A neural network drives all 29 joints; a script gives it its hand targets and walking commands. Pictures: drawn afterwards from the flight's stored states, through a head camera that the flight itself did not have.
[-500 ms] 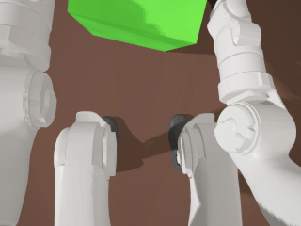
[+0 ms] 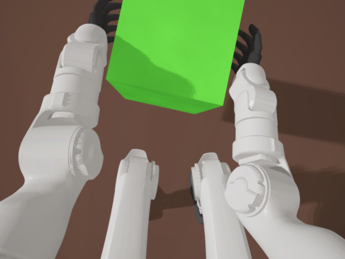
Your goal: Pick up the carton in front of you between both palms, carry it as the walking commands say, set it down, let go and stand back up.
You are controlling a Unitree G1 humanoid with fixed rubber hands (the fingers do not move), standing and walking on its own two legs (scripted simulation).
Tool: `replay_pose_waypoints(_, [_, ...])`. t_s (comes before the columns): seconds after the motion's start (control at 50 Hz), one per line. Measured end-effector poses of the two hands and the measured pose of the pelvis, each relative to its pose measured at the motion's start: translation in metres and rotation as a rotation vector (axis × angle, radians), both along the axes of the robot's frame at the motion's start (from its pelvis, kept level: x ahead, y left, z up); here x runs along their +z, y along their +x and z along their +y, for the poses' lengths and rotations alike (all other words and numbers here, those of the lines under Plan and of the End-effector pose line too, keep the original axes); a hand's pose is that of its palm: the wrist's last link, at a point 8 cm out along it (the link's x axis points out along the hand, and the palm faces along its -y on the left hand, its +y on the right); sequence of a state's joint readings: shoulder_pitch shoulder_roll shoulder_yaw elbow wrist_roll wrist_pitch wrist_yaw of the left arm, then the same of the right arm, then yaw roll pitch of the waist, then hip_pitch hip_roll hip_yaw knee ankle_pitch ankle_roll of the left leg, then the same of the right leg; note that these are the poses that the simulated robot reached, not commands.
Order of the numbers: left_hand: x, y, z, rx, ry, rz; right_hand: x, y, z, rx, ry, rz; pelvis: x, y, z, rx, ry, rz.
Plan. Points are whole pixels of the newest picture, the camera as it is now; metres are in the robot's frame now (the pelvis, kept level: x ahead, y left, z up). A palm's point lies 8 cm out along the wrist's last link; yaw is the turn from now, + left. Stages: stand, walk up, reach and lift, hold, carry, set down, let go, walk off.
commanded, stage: reach and lift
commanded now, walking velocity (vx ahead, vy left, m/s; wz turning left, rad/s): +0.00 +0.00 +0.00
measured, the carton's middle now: (171, 59) +0.54 +0.04 -0.15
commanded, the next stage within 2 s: none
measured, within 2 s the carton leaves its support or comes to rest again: neither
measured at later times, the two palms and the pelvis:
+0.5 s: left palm (76, 15) +0.49 +0.17 +0.06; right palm (301, 48) +0.48 -0.12 +0.07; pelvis +0.03 +0.00 +0.11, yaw +1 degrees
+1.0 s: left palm out of the picture +0.43 +0.16 +0.21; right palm out of the picture +0.44 -0.14 +0.22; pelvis +0.08 -0.01 +0.25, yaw +3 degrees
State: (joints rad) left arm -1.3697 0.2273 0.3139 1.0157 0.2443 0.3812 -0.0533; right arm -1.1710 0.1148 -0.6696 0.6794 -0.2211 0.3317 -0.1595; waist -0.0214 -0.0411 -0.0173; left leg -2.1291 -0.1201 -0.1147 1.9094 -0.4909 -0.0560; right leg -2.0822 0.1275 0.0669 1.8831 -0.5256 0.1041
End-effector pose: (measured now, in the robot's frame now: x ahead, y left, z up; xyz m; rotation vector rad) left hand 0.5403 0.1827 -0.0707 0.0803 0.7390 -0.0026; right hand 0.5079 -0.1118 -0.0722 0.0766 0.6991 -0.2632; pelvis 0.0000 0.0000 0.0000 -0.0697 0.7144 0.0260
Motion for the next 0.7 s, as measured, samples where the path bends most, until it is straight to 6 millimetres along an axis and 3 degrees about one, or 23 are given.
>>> replay_pose_waypoints(0.28, [0.057,-0.021,-0.007,0.04,-0.024,-0.034,0.067,-0.009,-0.008,0.017,-0.006,-0.035,0.053,0.009,-0.003,-0.005,0.015,0.021])
replay_pose_waypoints(0.7, [0.194,-0.071,-0.016,0.107,-0.039,-0.021,0.206,-0.043,-0.018,0.061,-0.008,-0.025,0.167,0.051,0.001,0.009,0.038,-0.131])
